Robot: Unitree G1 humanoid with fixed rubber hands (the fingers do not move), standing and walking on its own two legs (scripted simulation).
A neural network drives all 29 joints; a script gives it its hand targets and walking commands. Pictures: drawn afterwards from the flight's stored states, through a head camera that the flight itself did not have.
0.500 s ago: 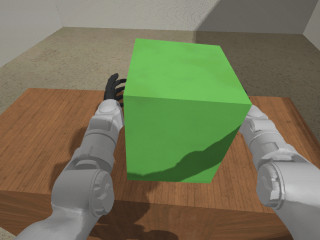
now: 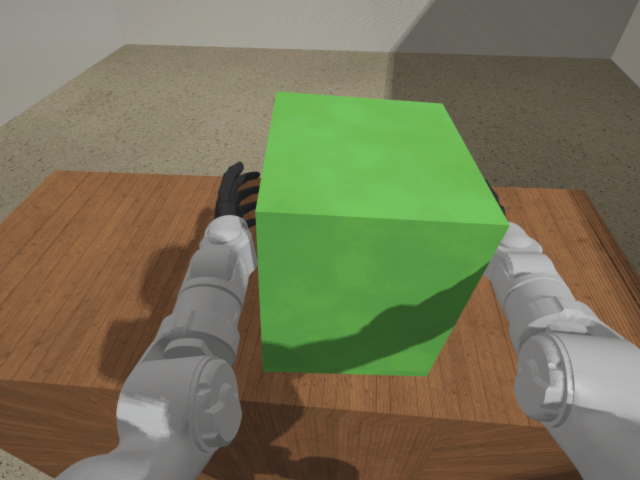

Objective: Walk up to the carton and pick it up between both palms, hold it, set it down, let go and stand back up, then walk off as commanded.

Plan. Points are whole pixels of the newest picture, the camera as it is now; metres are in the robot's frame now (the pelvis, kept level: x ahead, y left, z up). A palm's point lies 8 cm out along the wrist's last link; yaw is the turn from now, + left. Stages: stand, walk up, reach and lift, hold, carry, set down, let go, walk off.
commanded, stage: set down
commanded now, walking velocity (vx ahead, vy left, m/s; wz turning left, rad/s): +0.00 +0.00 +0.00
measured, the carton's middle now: (353, 236) +0.46 +0.01 +0.09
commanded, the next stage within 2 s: none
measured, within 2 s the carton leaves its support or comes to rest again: rests again in 1.06 s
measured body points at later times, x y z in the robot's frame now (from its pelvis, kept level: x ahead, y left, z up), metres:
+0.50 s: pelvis +0.00 +0.00 +0.00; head +0.02 +0.00 +0.45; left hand +0.42 +0.18 +0.12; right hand +0.45 -0.16 +0.10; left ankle +0.00 +0.14 -0.74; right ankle +0.01 -0.10 -0.74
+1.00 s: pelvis +0.01 +0.00 +0.00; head +0.03 +0.00 +0.45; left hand +0.42 +0.18 +0.10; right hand +0.46 -0.15 +0.09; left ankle +0.00 +0.14 -0.74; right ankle +0.01 -0.10 -0.74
